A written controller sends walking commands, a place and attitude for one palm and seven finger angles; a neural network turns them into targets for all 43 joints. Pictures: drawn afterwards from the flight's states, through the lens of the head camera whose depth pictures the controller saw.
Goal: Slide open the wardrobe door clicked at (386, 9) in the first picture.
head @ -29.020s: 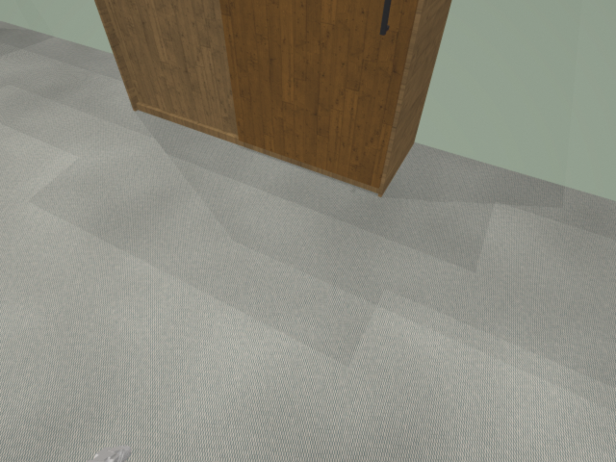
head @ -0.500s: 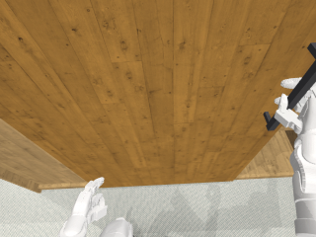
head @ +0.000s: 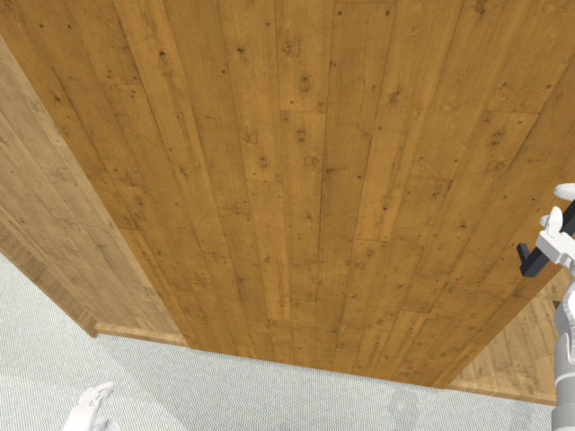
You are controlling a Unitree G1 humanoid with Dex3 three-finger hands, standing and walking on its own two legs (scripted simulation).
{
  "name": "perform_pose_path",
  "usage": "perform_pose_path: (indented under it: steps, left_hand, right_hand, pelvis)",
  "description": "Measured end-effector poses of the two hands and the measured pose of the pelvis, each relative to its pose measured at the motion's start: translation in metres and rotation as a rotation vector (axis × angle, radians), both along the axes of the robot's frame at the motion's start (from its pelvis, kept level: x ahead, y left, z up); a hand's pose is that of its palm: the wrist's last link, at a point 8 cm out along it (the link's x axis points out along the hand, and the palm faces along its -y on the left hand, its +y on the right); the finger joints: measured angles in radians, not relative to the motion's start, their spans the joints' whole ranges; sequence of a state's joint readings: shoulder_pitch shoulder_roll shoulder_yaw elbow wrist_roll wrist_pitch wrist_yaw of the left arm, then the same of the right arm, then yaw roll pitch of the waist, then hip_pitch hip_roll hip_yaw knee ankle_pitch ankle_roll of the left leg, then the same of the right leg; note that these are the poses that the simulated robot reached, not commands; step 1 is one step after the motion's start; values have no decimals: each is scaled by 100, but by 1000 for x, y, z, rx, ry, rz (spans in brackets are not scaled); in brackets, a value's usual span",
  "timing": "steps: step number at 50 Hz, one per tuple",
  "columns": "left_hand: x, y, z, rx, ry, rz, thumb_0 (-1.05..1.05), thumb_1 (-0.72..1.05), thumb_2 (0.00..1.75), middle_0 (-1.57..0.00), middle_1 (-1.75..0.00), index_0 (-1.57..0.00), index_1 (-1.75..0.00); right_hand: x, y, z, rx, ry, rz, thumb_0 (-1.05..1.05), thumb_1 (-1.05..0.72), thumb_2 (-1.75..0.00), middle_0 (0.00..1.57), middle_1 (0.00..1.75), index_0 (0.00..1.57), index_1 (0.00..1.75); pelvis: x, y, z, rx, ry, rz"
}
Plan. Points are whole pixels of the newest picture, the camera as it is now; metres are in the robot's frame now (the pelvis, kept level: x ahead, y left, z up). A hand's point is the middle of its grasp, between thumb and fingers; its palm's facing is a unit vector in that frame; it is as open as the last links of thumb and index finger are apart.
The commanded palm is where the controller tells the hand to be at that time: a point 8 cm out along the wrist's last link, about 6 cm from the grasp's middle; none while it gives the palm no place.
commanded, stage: stop walking and hold the door there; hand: right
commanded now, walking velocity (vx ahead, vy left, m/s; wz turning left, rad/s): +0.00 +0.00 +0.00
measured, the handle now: (565, 210) +0.40 -0.34 +0.12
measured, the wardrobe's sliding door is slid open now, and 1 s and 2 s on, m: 0.43 0.43 0.43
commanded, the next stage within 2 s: loosen the grip on the handle in 1.96 s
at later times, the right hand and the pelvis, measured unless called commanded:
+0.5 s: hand (550, 236) +0.35 -0.30 +0.12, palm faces +0.40 +0.90 -0.20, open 5.6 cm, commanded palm +0.31 -0.33 +0.10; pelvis -0.06 -0.03 +0.01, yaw +5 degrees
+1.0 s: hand (551, 237) +0.36 -0.31 +0.12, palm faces +0.37 +0.90 -0.24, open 5.5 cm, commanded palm +0.31 -0.34 +0.10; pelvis -0.04 -0.05 +0.01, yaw +1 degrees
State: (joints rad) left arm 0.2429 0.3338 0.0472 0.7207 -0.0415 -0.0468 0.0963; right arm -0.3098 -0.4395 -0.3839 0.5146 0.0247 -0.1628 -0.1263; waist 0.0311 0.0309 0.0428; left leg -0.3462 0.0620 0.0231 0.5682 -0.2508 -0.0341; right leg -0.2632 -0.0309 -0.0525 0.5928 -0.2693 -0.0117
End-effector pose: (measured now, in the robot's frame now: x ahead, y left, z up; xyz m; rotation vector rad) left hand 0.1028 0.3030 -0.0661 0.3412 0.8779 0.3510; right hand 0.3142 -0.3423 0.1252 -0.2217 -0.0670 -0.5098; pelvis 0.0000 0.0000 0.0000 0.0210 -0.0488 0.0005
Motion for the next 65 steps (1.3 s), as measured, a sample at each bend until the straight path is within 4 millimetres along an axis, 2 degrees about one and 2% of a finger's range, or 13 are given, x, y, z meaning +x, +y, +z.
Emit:
perform_pose_path:
  steps: [4,9,12,15,19,25,32,39,46,52,56,59,65]
  left_hand:
    - [-24,-37,4,-55,1,10,1,91,90,-20,-29,-19,-30]
    - [-43,-79,-8,-135,35,-34,1,90,90,-20,-30,-20,-30]
    - [-49,-95,-18,-171,45,-59,1,90,90,-20,-30,-20,-30]
    - [-53,-101,-26,-191,39,-67,1,90,90,-21,-30,-20,-30]
    - [-60,-97,-25,-187,17,-46,1,90,90,-21,-30,-20,-30]
    - [-79,-73,-13,-113,2,3,1,90,90,-21,-30,-20,-30]
    - [-106,-47,-11,-64,47,60,1,90,90,-20,-30,-20,-30]
    - [-119,-40,-22,-82,120,79,1,90,90,-20,-30,-20,-30]
    - [-101,-44,-37,-111,159,60,1,90,90,-20,-30,-20,-30]
    - [-60,-70,-36,-100,139,-7,1,91,90,-20,-30,-20,-30]
    - [-24,-101,-38,-76,76,-47,1,91,90,-20,-30,-20,-30]
    - [-1,-136,-39,-101,23,-78,1,91,90,-20,-29,-20,-30]
    - [15,-214,-33,-225,-2,-212,1,91,90,-20,-29,-20,-30]
  right_hand:
    - [-1,-1,2,13,22,36,-6,-72,-83,44,139,31,137]
    - [-1,-1,4,16,49,72,-5,-75,-82,41,138,33,138]
    - [-1,-2,4,10,51,80,-5,-75,-81,41,138,32,138]
    - [-1,-2,4,6,61,78,-5,-76,-81,41,136,32,138]
    - [-2,-1,6,25,85,79,-4,-76,-81,38,132,32,138]
    - [-2,-1,7,46,102,84,-4,-77,-81,35,131,32,138]
    - [-2,0,9,56,116,71,-3,-76,-81,35,129,33,139]
    - [-2,1,9,57,118,47,-3,-75,-84,35,129,34,139]
    - [-1,-1,8,32,117,61,-4,-72,-85,39,129,35,139]
    - [5,-9,2,3,123,137,-8,-70,-86,42,135,38,140]
    - [15,-14,-11,1,94,214,-10,-72,-86,44,137,41,140]
    - [16,-16,-16,11,50,258,-8,-74,-85,44,138,42,140]
    - [14,-13,-16,93,40,285,-4,-79,-84,44,139,35,140]
  pelvis:
    - [-9,-12,11,35,11,17]
    - [-22,-22,14,40,31,38]
    - [-31,-25,10,18,41,52]
    - [-43,-28,7,15,42,69]
    - [-56,-32,8,21,40,75]
    - [-65,-33,8,14,37,82]
    - [-66,-29,9,6,45,76]
    - [-58,-22,9,6,48,77]
    - [-47,-29,5,2,40,51]
    - [-40,-58,5,-46,30,-5]
    - [-39,-88,-6,-57,28,-40]
    - [-48,-106,-10,-49,21,-37]
    - [-56,-115,0,-15,31,-42]
